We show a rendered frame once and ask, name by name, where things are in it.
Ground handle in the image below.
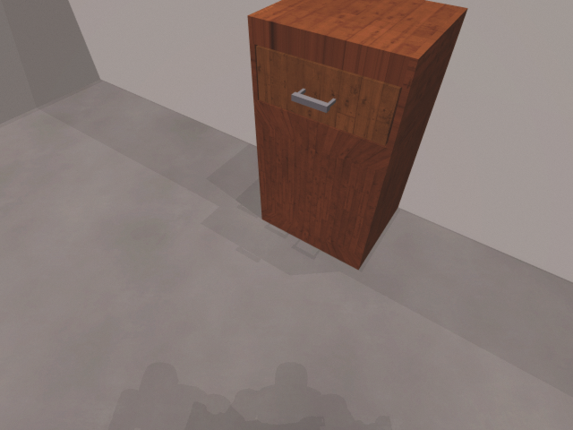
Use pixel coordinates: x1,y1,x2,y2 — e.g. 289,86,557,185
291,88,336,113

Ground cabinet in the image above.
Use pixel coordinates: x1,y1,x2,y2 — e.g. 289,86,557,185
248,0,468,270

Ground drawer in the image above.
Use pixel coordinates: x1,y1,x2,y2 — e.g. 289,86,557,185
256,46,402,146

